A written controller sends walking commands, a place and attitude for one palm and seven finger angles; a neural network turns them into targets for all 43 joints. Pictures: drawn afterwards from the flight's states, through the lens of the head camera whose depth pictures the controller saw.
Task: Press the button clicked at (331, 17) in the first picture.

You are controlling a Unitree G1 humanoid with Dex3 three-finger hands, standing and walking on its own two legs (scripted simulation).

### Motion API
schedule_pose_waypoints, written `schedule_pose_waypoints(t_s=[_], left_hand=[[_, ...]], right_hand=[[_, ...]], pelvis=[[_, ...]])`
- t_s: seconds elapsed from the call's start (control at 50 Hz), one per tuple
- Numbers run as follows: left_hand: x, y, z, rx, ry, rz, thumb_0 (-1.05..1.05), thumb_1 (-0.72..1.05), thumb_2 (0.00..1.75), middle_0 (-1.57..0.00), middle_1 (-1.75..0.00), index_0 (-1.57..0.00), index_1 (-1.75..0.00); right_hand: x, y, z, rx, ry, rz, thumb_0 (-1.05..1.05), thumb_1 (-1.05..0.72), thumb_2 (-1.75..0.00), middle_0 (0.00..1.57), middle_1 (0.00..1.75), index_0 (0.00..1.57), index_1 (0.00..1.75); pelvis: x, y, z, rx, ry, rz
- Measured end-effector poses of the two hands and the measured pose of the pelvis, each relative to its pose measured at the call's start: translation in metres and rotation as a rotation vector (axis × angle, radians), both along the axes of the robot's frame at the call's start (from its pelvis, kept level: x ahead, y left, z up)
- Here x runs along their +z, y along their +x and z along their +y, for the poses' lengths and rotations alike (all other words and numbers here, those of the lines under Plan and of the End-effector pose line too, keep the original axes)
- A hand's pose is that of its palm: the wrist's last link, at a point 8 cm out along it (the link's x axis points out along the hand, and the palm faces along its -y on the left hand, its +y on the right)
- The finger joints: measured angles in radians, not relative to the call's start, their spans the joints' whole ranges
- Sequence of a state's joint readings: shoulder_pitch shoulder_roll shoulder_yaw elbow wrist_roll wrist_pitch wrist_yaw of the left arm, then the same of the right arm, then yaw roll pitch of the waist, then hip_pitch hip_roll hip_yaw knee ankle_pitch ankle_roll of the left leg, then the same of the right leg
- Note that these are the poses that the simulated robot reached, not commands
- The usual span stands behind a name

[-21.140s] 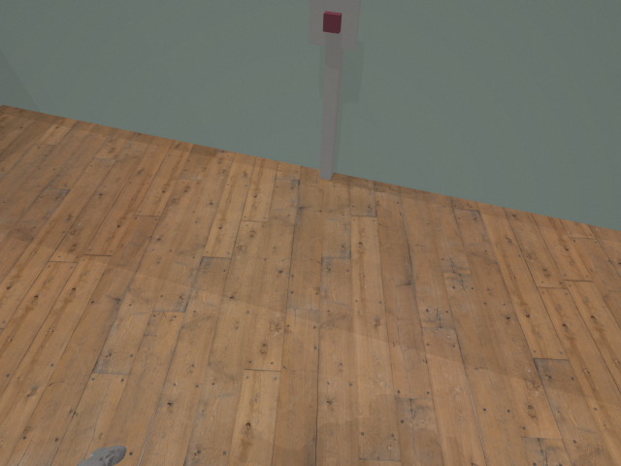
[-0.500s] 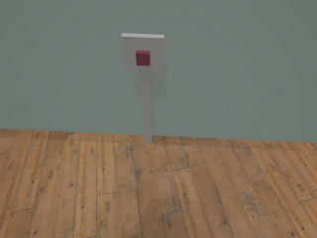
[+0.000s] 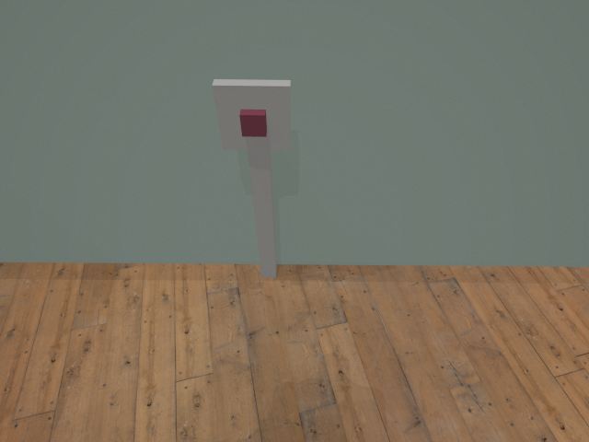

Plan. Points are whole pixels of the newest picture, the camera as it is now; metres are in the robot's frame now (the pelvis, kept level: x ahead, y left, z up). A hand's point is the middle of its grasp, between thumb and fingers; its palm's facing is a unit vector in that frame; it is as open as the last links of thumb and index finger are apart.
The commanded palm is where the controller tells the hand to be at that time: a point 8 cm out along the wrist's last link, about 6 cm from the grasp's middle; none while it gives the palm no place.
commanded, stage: let the arm hang, fingers relaxed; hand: left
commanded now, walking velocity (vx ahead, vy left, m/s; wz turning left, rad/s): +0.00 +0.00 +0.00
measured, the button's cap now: (253, 122) +0.81 +0.14 -0.01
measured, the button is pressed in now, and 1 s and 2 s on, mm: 0 0 0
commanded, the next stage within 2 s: stand and wait in 0.10 s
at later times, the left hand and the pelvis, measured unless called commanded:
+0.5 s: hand out of the picture +0.00 +0.16 -0.17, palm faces +0.05 -0.98 -0.19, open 7.3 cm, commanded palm none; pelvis +0.01 -0.01 +0.00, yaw +0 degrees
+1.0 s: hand out of the picture +0.02 +0.15 -0.17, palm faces +0.04 -0.98 -0.19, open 7.3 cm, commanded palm none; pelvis +0.02 -0.02 +0.00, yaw +0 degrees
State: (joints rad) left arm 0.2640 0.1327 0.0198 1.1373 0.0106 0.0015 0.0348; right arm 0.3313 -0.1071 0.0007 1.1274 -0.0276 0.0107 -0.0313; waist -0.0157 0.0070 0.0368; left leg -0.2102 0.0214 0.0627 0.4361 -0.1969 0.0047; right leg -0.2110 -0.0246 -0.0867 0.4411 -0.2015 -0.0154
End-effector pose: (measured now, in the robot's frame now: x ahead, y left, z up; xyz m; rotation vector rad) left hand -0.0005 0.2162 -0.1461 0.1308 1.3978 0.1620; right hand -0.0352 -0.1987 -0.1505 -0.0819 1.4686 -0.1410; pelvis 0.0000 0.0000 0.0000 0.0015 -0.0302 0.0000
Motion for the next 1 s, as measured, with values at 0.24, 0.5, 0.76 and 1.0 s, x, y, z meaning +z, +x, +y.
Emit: schedule_pose_waypoints(t_s=[0.24,0.5,0.76,1.0], left_hand=[[0.002,-0.005,-0.004,0.013,-0.001,0.030,0.00,0.91,0.89,-0.20,-0.30,-0.20,-0.30],[0.003,-0.001,-0.010,0.017,0.000,0.036,0.00,0.91,0.89,-0.20,-0.30,-0.20,-0.30],[0.004,0.011,-0.015,0.009,0.001,0.021,0.00,0.91,0.89,-0.20,-0.30,-0.20,-0.30],[0.005,0.016,-0.018,0.011,0.006,0.026,0.00,0.91,0.89,-0.20,-0.30,-0.20,-0.30]], right_hand=[[0.000,0.014,-0.007,0.012,-0.010,-0.005,0.00,-0.91,-0.90,0.20,0.30,0.20,0.29],[0.000,0.029,-0.014,0.022,-0.010,-0.021,0.00,-0.91,-0.90,0.20,0.30,0.20,0.29],[0.001,0.033,-0.021,0.024,-0.015,-0.012,0.00,-0.91,-0.90,0.20,0.30,0.20,0.29],[0.001,0.033,-0.026,0.023,-0.016,0.007,0.00,-0.91,-0.90,0.20,0.30,0.20,0.29]], pelvis=[[0.001,0.006,-0.002,0.001,0.000,0.000],[0.002,0.013,-0.008,0.001,0.000,-0.002],[0.003,0.018,-0.014,0.002,0.001,-0.001],[0.003,0.023,-0.018,0.004,0.001,0.002]])
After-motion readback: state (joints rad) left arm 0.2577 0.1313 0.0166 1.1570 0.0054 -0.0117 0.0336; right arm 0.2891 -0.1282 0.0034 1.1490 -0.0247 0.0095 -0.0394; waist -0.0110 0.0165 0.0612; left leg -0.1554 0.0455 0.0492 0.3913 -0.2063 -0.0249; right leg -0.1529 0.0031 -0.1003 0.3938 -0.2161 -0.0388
